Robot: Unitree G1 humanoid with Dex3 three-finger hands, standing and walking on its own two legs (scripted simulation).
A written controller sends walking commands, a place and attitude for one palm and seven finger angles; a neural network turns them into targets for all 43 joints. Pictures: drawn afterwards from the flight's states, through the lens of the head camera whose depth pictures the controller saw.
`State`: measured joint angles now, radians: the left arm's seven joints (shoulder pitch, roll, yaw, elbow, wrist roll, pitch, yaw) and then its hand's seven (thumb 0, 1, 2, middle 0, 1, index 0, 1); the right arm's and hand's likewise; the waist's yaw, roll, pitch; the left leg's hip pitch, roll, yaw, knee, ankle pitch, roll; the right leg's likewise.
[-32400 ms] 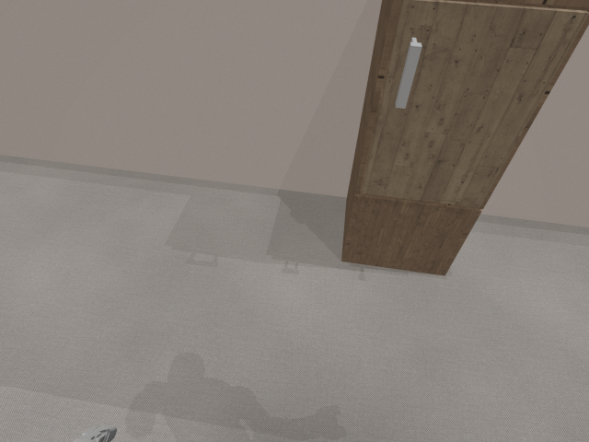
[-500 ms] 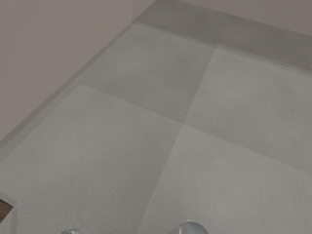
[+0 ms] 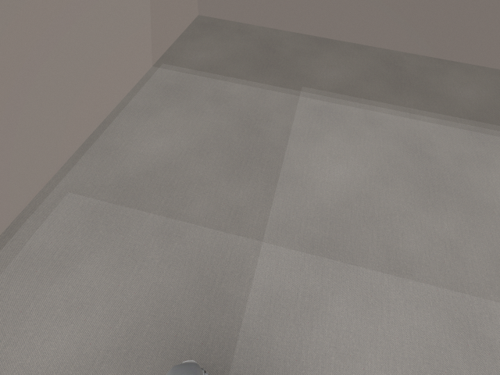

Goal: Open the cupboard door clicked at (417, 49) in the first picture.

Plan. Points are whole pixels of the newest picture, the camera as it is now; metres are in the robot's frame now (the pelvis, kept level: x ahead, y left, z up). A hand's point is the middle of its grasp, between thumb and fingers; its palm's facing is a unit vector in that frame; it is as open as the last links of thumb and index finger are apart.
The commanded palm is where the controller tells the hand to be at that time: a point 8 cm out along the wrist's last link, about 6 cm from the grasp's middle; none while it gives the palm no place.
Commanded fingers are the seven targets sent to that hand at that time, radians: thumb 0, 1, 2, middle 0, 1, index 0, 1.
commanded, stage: walk to a spot facing it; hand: left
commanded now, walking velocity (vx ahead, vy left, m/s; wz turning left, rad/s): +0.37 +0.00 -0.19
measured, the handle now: out of the picture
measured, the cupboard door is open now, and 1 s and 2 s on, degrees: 45 45 45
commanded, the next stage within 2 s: turn to face it in 0.36 s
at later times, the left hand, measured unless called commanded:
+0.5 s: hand (193, 270) +0.34 +0.14 -0.17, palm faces -0.11 -0.97 -0.21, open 7.4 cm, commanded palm none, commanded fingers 0.00 0.90 0.90 -0.20 -0.30 -0.20 -0.30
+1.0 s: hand (197, 228) +0.45 +0.15 -0.16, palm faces +0.12 -0.97 -0.23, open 7.4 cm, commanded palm none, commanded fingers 0.00 0.90 0.90 -0.20 -0.30 -0.20 -0.30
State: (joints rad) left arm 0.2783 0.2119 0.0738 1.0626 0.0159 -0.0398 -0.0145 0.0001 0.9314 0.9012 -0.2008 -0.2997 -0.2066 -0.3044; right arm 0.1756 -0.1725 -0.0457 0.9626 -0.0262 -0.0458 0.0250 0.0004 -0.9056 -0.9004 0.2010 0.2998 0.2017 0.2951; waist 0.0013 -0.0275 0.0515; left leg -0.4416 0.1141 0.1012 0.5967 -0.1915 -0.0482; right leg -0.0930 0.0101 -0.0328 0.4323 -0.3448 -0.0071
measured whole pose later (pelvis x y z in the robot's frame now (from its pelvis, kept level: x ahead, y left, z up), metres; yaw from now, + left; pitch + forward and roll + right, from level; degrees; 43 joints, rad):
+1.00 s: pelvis +0.36 -0.06 +0.00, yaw +5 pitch +1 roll -1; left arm 0.12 0.21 0.07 0.96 0.01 0.04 0.01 0.01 0.91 0.90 -0.20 -0.30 -0.20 -0.30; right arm 0.21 -0.18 -0.04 0.98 -0.03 0.02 -0.02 0.00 -0.91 -0.90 0.21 0.30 0.21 0.30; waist -0.02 0.01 0.06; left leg -0.34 0.01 -0.04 0.52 -0.21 0.00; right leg -0.38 -0.04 -0.03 0.78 -0.44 0.06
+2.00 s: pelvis +0.40 -0.13 -0.01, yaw +44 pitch +0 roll +1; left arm 0.22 0.24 0.07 0.92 0.01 0.06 0.01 0.01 0.90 0.90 -0.20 -0.30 -0.21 -0.30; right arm 0.11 -0.22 -0.05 0.88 -0.02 0.03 0.02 0.00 -0.90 -0.90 0.20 0.30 0.20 0.30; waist 0.01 -0.07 0.10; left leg -0.32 0.00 0.05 0.61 -0.29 0.01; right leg -0.41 -0.13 -0.11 0.97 -0.52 0.07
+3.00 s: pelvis +0.45 -0.19 +0.00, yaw +80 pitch +0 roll +2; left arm 0.20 0.22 0.06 0.88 0.02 0.03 0.02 0.01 0.90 0.90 -0.20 -0.30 -0.20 -0.30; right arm 0.17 -0.25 -0.09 0.93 -0.02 0.09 0.02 0.00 -0.90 -0.90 0.20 0.30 0.20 0.30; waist -0.02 0.01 0.10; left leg -0.51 -0.02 -0.01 1.07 -0.43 -0.05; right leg -0.23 -0.09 -0.12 0.54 -0.30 0.00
